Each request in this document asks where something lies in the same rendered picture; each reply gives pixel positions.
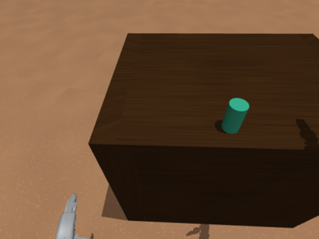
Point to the left robot hand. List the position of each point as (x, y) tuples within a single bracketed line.
[(66, 225)]

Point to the can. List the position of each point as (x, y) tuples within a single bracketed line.
[(234, 116)]

